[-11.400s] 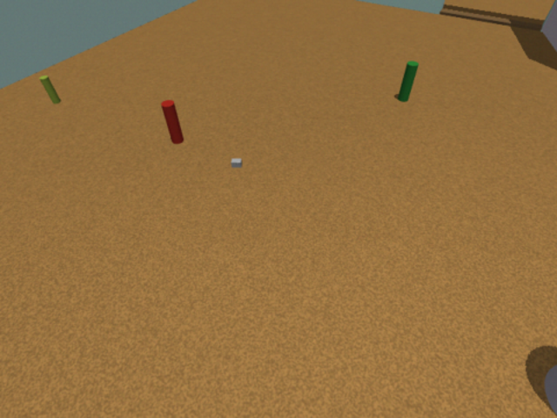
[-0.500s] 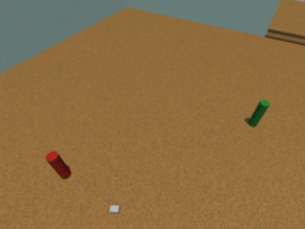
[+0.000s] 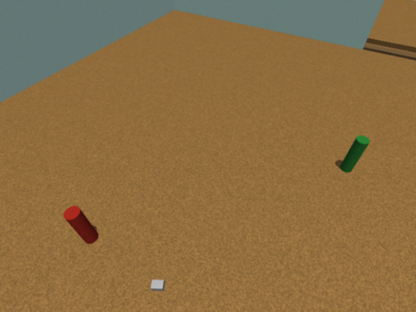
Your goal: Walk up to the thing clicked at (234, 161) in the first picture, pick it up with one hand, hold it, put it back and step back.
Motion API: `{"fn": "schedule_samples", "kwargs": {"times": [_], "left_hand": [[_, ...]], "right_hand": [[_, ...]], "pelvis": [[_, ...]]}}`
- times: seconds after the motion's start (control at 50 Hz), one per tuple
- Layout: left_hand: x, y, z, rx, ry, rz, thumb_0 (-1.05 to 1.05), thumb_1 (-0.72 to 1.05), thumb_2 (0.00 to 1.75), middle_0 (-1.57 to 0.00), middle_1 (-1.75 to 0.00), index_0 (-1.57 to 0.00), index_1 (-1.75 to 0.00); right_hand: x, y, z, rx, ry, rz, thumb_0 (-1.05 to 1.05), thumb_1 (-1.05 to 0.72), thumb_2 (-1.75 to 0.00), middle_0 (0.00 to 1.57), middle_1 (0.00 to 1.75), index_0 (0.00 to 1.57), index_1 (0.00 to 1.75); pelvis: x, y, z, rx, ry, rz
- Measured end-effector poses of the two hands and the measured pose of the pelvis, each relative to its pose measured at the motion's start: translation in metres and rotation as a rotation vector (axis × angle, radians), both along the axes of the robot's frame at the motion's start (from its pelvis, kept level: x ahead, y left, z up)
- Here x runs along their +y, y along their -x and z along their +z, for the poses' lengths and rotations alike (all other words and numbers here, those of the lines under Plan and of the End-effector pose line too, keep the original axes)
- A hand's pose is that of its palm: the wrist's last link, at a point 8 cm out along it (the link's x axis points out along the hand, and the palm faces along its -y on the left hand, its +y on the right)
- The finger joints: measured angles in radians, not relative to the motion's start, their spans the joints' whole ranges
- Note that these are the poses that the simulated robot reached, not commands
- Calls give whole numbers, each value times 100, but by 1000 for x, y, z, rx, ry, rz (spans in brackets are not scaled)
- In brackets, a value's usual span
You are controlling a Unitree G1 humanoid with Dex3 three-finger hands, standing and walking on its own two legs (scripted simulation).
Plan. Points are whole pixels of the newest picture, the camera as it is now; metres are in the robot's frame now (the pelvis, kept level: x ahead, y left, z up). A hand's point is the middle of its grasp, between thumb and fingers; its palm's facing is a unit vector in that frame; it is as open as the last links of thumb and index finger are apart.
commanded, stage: stand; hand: left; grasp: from above
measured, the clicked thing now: (157, 285) +0.41 +0.25 -0.77
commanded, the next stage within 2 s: rise first in 0.64 s
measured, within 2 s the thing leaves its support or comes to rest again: neither
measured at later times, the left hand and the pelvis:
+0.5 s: hand out of the picture +0.07 +0.25 -0.16, palm faces -0.03 -0.94 -0.35, open 7.4 cm; pelvis +0.00 +0.00 +0.00, yaw +0 degrees
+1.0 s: hand out of the picture +0.14 +0.25 -0.17, palm faces -0.04 -0.94 -0.34, open 8.6 cm; pelvis -0.03 +0.00 -0.02, yaw +1 degrees
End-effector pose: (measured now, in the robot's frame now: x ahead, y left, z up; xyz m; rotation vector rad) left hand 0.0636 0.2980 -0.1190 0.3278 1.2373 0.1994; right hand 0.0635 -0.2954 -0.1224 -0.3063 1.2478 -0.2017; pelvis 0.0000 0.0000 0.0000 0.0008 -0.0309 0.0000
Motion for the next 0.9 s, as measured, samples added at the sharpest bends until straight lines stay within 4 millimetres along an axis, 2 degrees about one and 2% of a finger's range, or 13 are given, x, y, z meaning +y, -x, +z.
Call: {"fn": "schedule_samples", "kwargs": {"times": [0.32, 0.76, 0.8, 0.9], "left_hand": [[-2, -1, -1, -14, 6, -1, 0, 90, 90, -20, -30, -20, -30], [-1, 9, -2, 2, 5, 0, 0, 90, 90, -21, -30, -20, -30], [-3, 1, -1, -48, 9, 22, 0, 89, 89, -22, -30, -21, -30], [-7, -39, -7, -123, 30, 21, 0, 76, 84, -30, -38, -28, -39]], "right_hand": [[-2, -1, 3, -17, 7, 0, 1, -90, -90, 21, 30, 20, 30], [-2, 12, 2, 4, 5, -7, 1, -90, -90, 21, 30, 20, 30], [1, 8, 2, -43, 6, -13, 1, -90, -90, 21, 30, 20, 30], [18, 0, -3, -121, -17, -1, 1, -90, -90, 20, 30, 20, 30]], "pelvis": [[-1, 2, 0, -8, 1, -2], [0, 7, 0, -9, 2, -1], [0, 9, -2, 12, 2, 8], [1, 21, -10, 74, 6, 20]]}}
